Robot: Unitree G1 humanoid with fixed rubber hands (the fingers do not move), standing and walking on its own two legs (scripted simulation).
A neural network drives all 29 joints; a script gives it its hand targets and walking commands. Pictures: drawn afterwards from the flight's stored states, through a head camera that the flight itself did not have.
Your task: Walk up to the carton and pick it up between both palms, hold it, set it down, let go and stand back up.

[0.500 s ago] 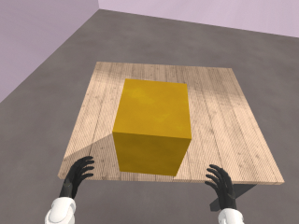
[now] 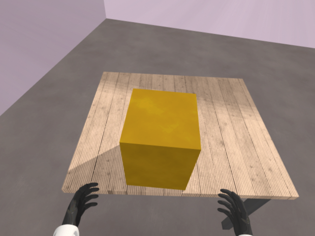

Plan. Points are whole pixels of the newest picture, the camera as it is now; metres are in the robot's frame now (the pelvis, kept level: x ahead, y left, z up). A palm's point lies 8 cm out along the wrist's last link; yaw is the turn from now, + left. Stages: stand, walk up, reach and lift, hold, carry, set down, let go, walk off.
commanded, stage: set down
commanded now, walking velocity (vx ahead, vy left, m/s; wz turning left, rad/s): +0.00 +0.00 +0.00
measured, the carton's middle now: (160, 141) +0.41 +0.02 -0.04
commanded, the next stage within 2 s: let go in 0.72 s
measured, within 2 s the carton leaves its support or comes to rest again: neither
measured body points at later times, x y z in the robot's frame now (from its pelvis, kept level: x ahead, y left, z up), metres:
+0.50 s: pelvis +0.01 -0.01 +0.01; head +0.00 +0.01 +0.45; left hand +0.18 +0.23 -0.07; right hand +0.19 -0.21 -0.06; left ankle +0.00 +0.12 -0.74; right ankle -0.01 -0.12 -0.74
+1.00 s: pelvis +0.00 -0.01 +0.00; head +0.02 +0.00 +0.45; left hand +0.17 +0.22 -0.09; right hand +0.16 -0.24 -0.08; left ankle +0.00 +0.12 -0.74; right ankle -0.01 -0.12 -0.74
